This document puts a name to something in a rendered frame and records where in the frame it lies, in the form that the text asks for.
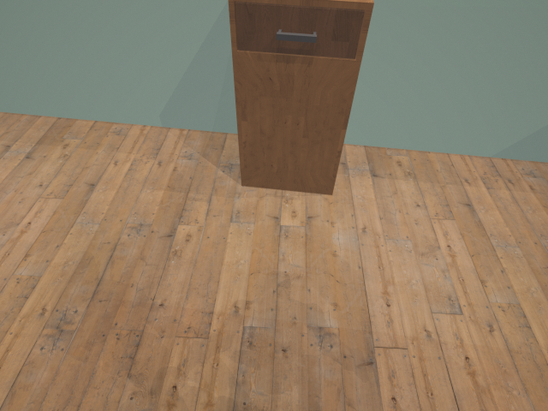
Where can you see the drawer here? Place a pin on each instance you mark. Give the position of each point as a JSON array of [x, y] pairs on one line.
[[338, 30]]

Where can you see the handle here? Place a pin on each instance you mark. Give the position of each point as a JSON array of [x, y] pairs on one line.
[[299, 37]]

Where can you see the cabinet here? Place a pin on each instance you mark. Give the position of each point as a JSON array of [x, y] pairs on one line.
[[292, 111]]

